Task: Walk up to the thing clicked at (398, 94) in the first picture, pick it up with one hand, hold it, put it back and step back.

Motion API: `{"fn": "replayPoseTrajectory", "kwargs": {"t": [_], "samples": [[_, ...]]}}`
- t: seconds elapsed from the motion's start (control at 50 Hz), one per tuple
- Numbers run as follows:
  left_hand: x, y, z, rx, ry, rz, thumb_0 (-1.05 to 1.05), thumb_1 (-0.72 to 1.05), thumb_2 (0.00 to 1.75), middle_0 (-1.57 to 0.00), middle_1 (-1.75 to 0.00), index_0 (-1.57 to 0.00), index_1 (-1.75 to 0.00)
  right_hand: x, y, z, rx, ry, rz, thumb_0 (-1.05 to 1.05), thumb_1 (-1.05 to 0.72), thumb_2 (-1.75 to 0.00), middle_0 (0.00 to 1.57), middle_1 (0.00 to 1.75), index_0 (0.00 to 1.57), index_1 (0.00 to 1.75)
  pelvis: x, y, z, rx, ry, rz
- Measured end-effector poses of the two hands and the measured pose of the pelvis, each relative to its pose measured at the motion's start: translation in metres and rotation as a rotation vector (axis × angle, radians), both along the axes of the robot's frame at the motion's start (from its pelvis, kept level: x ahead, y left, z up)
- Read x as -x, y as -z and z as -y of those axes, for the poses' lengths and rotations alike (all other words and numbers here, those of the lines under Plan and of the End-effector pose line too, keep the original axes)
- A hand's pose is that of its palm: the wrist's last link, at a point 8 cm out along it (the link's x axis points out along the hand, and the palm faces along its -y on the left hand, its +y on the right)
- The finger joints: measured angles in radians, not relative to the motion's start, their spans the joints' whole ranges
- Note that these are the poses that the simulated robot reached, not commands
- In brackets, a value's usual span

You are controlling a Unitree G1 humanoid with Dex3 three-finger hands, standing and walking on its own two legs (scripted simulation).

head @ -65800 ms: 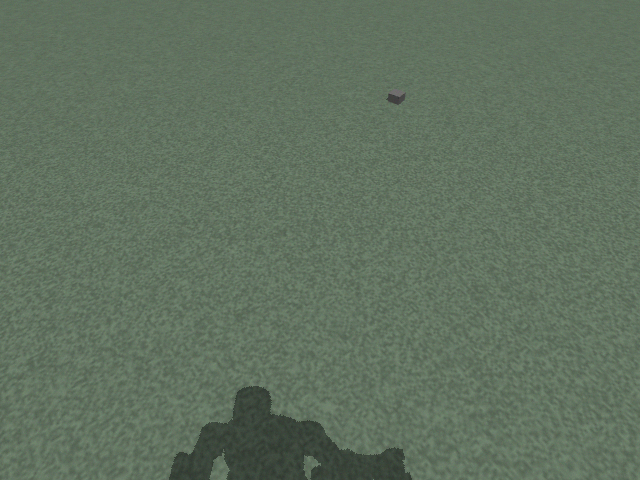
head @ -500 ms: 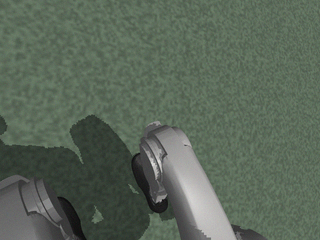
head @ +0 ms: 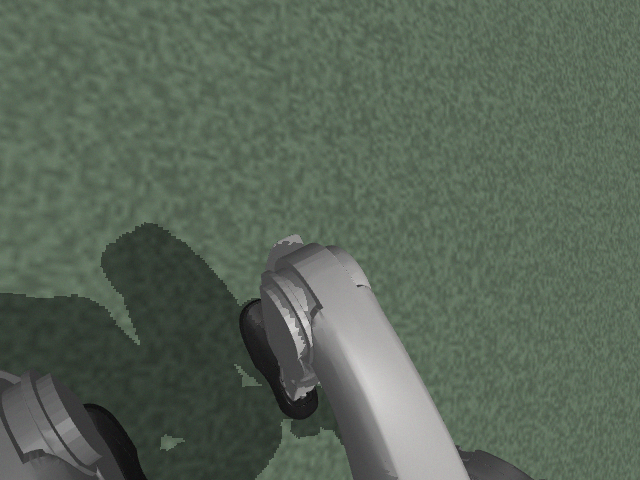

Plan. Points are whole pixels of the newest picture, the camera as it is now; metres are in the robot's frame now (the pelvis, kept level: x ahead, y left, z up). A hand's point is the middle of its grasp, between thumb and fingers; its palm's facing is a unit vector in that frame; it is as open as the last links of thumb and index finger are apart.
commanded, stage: rest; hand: left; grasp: from above
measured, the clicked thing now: out of the picture +0.48 +0.31 -0.28
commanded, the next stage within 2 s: open in 0.34 s
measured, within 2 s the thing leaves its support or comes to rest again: rests again in 0.34 s
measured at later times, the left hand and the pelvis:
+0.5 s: hand out of the picture +0.46 +0.30 -0.26, palm faces +0.01 -0.48 -0.88, open 10.0 cm; pelvis +0.00 +0.00 -0.01, yaw -1 degrees
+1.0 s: hand out of the picture +0.46 +0.30 -0.26, palm faces +0.00 -0.48 -0.88, open 12.1 cm; pelvis +0.00 +0.00 -0.01, yaw -1 degrees
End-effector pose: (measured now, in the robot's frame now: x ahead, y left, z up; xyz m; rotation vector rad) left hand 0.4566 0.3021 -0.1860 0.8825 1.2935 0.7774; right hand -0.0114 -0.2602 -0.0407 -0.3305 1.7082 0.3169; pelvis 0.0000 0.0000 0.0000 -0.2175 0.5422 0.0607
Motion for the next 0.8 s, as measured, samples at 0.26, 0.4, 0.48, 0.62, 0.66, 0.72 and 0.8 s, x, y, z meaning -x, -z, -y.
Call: {"fn": "replayPoseTrajectory", "kwargs": {"t": [0.26,0.4,0.48,0.62,0.66,0.72,0.8], "samples": [[0.001,0.014,-0.002,0.006,-0.008,0.008,0.04,0.1,0.38,-1.0,-0.53,-0.67,-0.49,-0.007,0.001,-0.005,-0.01,-0.034,0.007,0.0,-0.92,-0.9,0.19,0.3,0.2,0.3,-0.001,0.005,-0.002,0.013,0.001,0.017],[0.003,0.018,-0.005,0.008,-0.018,0.003,0.04,0.1,0.39,-1.0,-0.53,-0.66,-0.49,-0.008,0.002,-0.007,-0.011,-0.045,0.016,0.0,-0.92,-0.9,0.19,0.3,0.2,0.3,-0.001,0.008,-0.003,0.016,0.001,0.023],[0.003,0.02,-0.004,0.014,-0.011,0.003,0.04,0.1,0.41,-0.98,-0.53,-0.64,-0.5,-0.008,0.001,-0.008,-0.008,-0.049,0.018,0.0,-0.92,-0.9,0.19,0.3,0.2,0.3,0.0,0.008,-0.004,0.02,0.002,0.025],[0.003,0.023,-0.003,0.026,-0.003,0.011,0.02,0.09,0.52,-0.8,-0.54,-0.59,-0.54,-0.005,-0.001,-0.01,-0.002,-0.048,0.02,0.0,-0.91,-0.9,0.19,0.3,0.2,0.3,0.0,0.009,-0.004,0.024,0.004,0.03],[0.003,0.023,-0.004,0.023,-0.001,0.01,0.02,0.06,0.56,-0.74,-0.54,-0.57,-0.56,-0.005,-0.001,-0.01,-0.001,-0.045,0.02,0.0,-0.91,-0.9,0.19,0.3,0.2,0.3,0.0,0.009,-0.004,0.024,0.005,0.03],[0.003,0.022,-0.006,0.016,0.001,0.008,0.01,0.02,0.63,-0.66,-0.56,-0.54,-0.59,-0.004,-0.002,-0.01,-0.001,-0.042,0.018,0.0,-0.9,-0.9,0.19,0.3,0.2,0.3,0.0,0.008,-0.004,0.025,0.005,0.03],[0.003,0.02,-0.007,0.011,-0.002,0.009,0.01,-0.04,0.69,-0.56,-0.59,-0.48,-0.63,-0.003,-0.003,-0.011,-0.006,-0.045,0.018,0.0,-0.9,-0.9,0.19,0.3,0.2,0.3,0.0,0.007,-0.004,0.024,0.005,0.03]]}}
